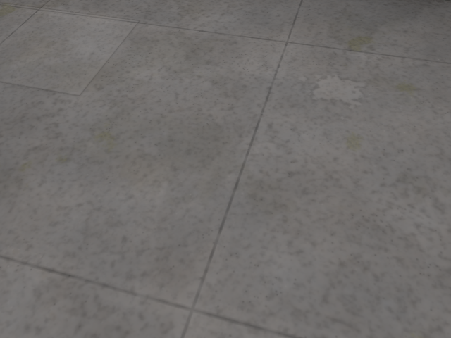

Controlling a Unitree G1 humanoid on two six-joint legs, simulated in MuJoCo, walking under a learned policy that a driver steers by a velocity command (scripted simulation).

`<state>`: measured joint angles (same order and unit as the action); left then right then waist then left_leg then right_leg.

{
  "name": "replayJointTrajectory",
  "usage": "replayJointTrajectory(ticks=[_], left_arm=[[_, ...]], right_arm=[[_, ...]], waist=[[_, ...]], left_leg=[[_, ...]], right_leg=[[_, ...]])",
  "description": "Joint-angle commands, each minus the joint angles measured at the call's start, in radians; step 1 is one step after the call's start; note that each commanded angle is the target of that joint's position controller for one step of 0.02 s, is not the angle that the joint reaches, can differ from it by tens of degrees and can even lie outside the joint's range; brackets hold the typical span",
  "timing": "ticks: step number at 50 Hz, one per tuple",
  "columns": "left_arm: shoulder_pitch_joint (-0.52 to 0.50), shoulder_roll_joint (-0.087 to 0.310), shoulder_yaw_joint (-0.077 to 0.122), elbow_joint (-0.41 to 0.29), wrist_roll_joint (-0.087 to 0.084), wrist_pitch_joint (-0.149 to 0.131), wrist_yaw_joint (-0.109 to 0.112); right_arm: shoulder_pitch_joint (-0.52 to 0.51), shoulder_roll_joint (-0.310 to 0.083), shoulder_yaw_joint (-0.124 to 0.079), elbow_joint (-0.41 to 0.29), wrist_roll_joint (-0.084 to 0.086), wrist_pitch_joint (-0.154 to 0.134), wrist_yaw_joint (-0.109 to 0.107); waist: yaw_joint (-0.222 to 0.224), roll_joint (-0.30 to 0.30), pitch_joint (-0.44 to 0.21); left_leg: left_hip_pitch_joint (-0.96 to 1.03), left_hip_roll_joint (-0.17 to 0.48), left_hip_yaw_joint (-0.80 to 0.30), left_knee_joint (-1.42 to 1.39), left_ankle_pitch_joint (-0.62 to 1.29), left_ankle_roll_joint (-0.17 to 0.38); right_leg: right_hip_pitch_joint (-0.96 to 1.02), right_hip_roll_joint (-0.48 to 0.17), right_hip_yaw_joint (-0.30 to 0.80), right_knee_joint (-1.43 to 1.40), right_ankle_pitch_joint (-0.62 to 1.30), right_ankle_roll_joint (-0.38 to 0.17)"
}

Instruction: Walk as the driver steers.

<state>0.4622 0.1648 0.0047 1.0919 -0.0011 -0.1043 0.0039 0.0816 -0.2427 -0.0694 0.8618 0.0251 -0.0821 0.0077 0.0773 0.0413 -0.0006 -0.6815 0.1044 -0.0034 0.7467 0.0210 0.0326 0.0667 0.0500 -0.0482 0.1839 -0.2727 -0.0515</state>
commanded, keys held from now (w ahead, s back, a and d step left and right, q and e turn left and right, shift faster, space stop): w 0.12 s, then w+e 0.74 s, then no key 0.14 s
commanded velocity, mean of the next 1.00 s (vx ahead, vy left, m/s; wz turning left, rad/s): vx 0.47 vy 0.00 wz -0.37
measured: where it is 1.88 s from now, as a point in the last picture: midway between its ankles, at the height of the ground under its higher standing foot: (307, 270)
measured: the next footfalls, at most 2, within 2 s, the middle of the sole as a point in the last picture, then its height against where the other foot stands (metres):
left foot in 0.18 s outside the picture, level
right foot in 0.76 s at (310, 320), level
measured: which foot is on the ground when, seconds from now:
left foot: up 0.00-0.16, down 0.18-0.74, up 0.76-1.00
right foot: down 0.00-0.18, up 0.20-0.74, down 0.76-1.00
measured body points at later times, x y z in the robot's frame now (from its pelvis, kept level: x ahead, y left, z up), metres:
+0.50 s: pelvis +0.29 +0.05 +0.00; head +0.30 +0.05 +0.45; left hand +0.45 +0.30 -0.12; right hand +0.27 -0.21 -0.14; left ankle +0.27 +0.13 -0.74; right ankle +0.40 -0.15 -0.66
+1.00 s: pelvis +0.55 -0.08 +0.00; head +0.58 -0.11 +0.45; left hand +0.74 +0.14 -0.11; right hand +0.60 -0.39 -0.10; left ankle +0.71 +0.07 -0.66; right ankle +0.53 -0.13 -0.74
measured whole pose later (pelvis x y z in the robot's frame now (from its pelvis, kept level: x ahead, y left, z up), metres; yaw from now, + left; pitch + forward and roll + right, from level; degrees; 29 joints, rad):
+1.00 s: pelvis +0.55 -0.08 +0.00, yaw -25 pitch +2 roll +0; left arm 0.28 0.25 0.07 0.80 0.00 -0.06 -0.01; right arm 0.09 -0.30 -0.07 0.79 -0.01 -0.11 -0.01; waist 0.03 0.04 0.05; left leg -0.66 0.12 -0.06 1.00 -0.22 -0.03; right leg -0.22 0.11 0.03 0.35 -0.16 -0.11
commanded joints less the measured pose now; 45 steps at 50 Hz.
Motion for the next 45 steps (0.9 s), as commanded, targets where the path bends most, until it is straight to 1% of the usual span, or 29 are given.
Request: replayJointTrajectory(ticks=[1,3,5,7,8,9,10,11,12,13,14,16,17,20,23,26,30,32,35,36,37,38,39,40,41,42,43,44,45], left_arm=[[0.036,0.174,0.03,-0.033,-0.012,-0.01,0.012],[0.051,0.19,0.039,-0.024,-0.024,0.001,0.011],[0.047,0.199,0.047,-0.023,-0.023,0.015,0.014],[0.03,0.227,0.058,-0.031,-0.006,0.031,0.014],[0.009,0.219,0.055,-0.041,0.0,0.041,0.012],[-0.019,0.194,0.042,-0.073,0.01,0.039,0.009],[0.131,0.034,0.001,-0.082,-0.002,0.021,-0.002],[0.096,0.11,0.018,-0.067,-0.031,-0.008,-0.008],[-0.014,0.191,0.045,-0.11,-0.061,-0.017,-0.006],[-0.079,0.196,0.048,-0.128,-0.059,-0.018,0.004],[-0.102,0.18,0.056,-0.131,-0.045,-0.01,0.014],[-0.043,0.127,0.062,-0.115,-0.04,0.027,0.015],[-0.03,0.108,0.063,-0.114,-0.041,0.042,0.015],[-0.114,0.119,0.075,-0.16,-0.033,0.068,0.021],[-0.206,0.131,0.082,-0.201,-0.024,0.059,0.01],[-0.302,0.117,0.075,-0.238,-0.019,0.047,-0.013],[-0.443,0.098,0.06,-0.31,-0.018,0.045,-0.042],[-0.48,0.1,0.058,-0.347,-0.021,0.045,-0.056],[-0.423,0.146,0.078,-0.375,-0.025,0.05,-0.069],[-0.328,0.182,0.098,-0.362,-0.029,0.051,-0.069],[-0.171,0.241,0.13,-0.328,-0.031,0.05,-0.06],[-0.024,0.341,0.169,-0.296,-0.028,0.06,-0.035],[-0.06,0.43,0.175,-0.308,-0.025,0.052,-0.031],[-0.016,0.354,0.151,-0.326,-0.012,0.039,-0.037],[-0.049,0.291,0.135,-0.318,-0.008,0.029,-0.039],[-0.125,0.249,0.122,-0.335,-0.018,0.024,-0.039],[-0.205,0.215,0.111,-0.358,-0.015,0.023,-0.038],[-0.257,0.189,0.099,-0.382,-0.003,0.023,-0.033],[-0.27,0.194,0.098,-0.39,0.001,0.023,-0.029]], right_arm=[[-0.155,-0.015,0.014,-0.094,0.005,-0.015,0.016],[-0.184,-0.026,0.015,-0.116,0.007,-0.02,0.025],[-0.193,-0.045,0.011,-0.132,0.008,-0.03,0.038],[-0.083,-0.094,-0.011,-0.112,0.004,-0.033,0.042],[0.095,-0.138,-0.037,-0.063,0.007,-0.032,0.037],[0.289,-0.202,-0.055,-0.02,-0.003,-0.032,0.026],[0.39,-0.285,-0.071,0.013,-0.032,-0.031,0.027],[0.378,-0.193,-0.043,0.011,-0.032,-0.033,0.028],[0.273,-0.145,-0.025,0.007,-0.023,-0.038,0.025],[0.179,-0.107,-0.011,-0.007,-0.019,-0.042,0.025],[0.125,-0.079,-0.004,-0.004,-0.024,-0.048,0.029],[0.095,-0.041,0.004,0.018,-0.039,-0.054,0.033],[0.104,-0.047,0.001,0.031,-0.04,-0.057,0.031],[0.122,-0.087,-0.009,0.052,-0.043,-0.062,0.014],[0.16,-0.109,-0.013,0.062,-0.047,-0.054,-0.008],[0.188,-0.132,-0.016,0.062,-0.042,-0.044,-0.024],[0.27,-0.153,-0.023,0.079,-0.029,-0.021,-0.033],[0.286,-0.166,-0.029,0.08,-0.02,-0.005,-0.032],[0.24,-0.207,-0.041,0.056,-0.01,0.014,-0.037],[0.22,-0.22,-0.044,0.047,-0.008,0.022,-0.04],[0.196,-0.221,-0.041,0.036,-0.002,0.026,-0.04],[0.204,-0.195,-0.03,0.012,-0.017,0.017,-0.039],[0.293,-0.028,0.016,-0.038,-0.041,-0.017,-0.021],[0.183,-0.11,0.006,-0.068,0.003,-0.065,-0.006],[0.1,-0.14,-0.003,-0.095,0.033,-0.084,0.0],[0.093,-0.138,-0.001,-0.09,0.017,-0.09,-0.005],[0.099,-0.146,-0.011,-0.077,-0.009,-0.085,-0.013],[0.13,-0.16,-0.02,-0.069,-0.014,-0.068,-0.014],[0.148,-0.157,-0.023,-0.068,-0.019,-0.05,-0.014]], waist=[[-0.002,-0.105,0.154],[-0.005,-0.116,0.172],[-0.027,-0.118,0.149],[-0.099,-0.173,0.039],[-0.19,-0.17,-0.067],[-0.273,-0.122,-0.201],[-0.191,0.159,-0.41],[-0.215,0.148,-0.438],[-0.187,0.121,-0.237],[-0.153,0.034,-0.135],[-0.119,-0.009,-0.077],[-0.061,0.039,-0.034],[-0.053,0.038,-0.019],[-0.047,0.028,0.043],[-0.065,0.009,0.063],[-0.094,-0.006,0.078],[-0.149,-0.025,0.119],[-0.154,-0.016,0.125],[-0.089,0.041,0.049],[-0.03,0.058,-0.012],[0.058,0.044,-0.098],[0.109,-0.069,-0.189],[-0.033,-0.292,-0.264],[0.039,-0.182,-0.359],[0.039,-0.141,-0.222],[-0.008,-0.06,-0.142],[-0.052,-0.034,-0.095],[-0.089,-0.041,-0.072],[-0.106,-0.042,-0.065]], left_leg=[[0.008,-0.036,0.044,-0.125,0.075,0.0],[-0.014,-0.038,0.032,-0.178,0.048,0.021],[0.009,-0.054,0.039,-0.22,-0.011,0.048],[0.205,-0.115,0.078,-0.21,-0.091,0.082],[0.44,-0.146,0.092,-0.212,-0.086,0.11],[0.777,-0.003,-0.071,-0.187,-0.089,0.167],[1.146,0.29,-0.582,-0.299,-0.338,0.323],[1.111,0.319,-0.775,-0.452,-0.409,0.31],[0.946,0.291,-0.59,-0.468,-0.375,0.242],[0.768,0.256,-0.426,-0.495,-0.279,0.205],[0.629,0.217,-0.312,-0.53,-0.202,0.175],[0.487,0.154,-0.151,-0.586,-0.149,0.147],[0.454,0.146,-0.104,-0.607,-0.123,0.155],[0.438,0.148,-0.011,-0.65,-0.091,0.164],[0.508,0.147,0.049,-0.655,-0.052,0.155],[0.563,0.143,0.124,-0.653,-0.013,0.136],[0.703,0.18,0.178,-0.613,0.041,0.13],[0.771,0.2,0.198,-0.564,0.115,0.123],[0.801,0.203,0.244,-0.387,0.569,0.09],[0.786,0.193,0.257,-0.241,0.714,0.076],[0.708,0.155,0.275,-0.027,0.698,0.043],[0.456,0.106,0.275,0.293,0.362,-0.009],[0.024,-0.115,0.137,0.625,-0.587,-0.063],[-0.09,-0.125,-0.083,0.716,-0.61,-0.038],[-0.175,-0.075,-0.088,0.682,-0.511,-0.008],[-0.134,-0.026,-0.086,0.591,-0.418,0.005],[-0.055,0.005,-0.081,0.508,-0.369,-0.001],[0.018,0.028,-0.081,0.47,-0.342,-0.012],[0.062,0.031,-0.071,0.438,-0.334,-0.028]], right_leg=[[-0.123,-0.251,0.108,-0.093,0.341,-0.118],[-0.04,-0.279,0.106,-0.083,0.385,-0.123],[0.05,-0.304,0.091,-0.022,0.51,-0.109],[0.079,-0.301,0.076,0.145,0.856,-0.093],[0.018,-0.266,0.059,0.342,0.967,-0.075],[-0.217,-0.219,0.055,0.637,0.734,-0.041],[-0.602,-0.02,0.053,1.051,0.007,0.017],[-0.688,-0.011,0.226,1.19,-0.273,-0.003],[-0.768,-0.064,0.202,1.227,-0.216,-0.015],[-0.741,-0.125,0.173,1.186,-0.114,-0.016],[-0.691,-0.161,0.162,1.124,-0.048,-0.014],[-0.583,-0.2,0.167,1.056,0.005,-0.017],[-0.575,-0.203,0.159,1.044,0.009,-0.016],[-0.686,-0.211,0.169,0.975,0.109,-0.002],[-0.788,-0.198,0.184,0.833,0.252,0.013],[-0.793,-0.184,0.123,0.665,0.358,0.016],[-0.845,-0.173,0.049,0.532,0.331,0.0],[-0.852,-0.159,0.013,0.496,0.254,-0.015],[-0.675,-0.072,-0.076,0.477,0.107,-0.066],[-0.543,-0.025,-0.1,0.472,0.072,-0.092],[-0.31,0.021,-0.098,0.393,0.138,-0.13],[-0.01,-0.099,0.126,0.348,0.124,-0.189],[0.275,-0.342,0.71,0.246,0.012,-0.368],[0.331,-0.394,0.894,0.107,-0.035,-0.389],[0.255,-0.365,0.733,0.103,0.048,-0.333],[0.1,-0.315,0.587,0.11,0.144,-0.291],[-0.046,-0.272,0.486,0.1,0.239,-0.261],[-0.141,-0.251,0.415,0.084,0.376,-0.247],[-0.198,-0.242,0.374,0.078,0.506,-0.244]])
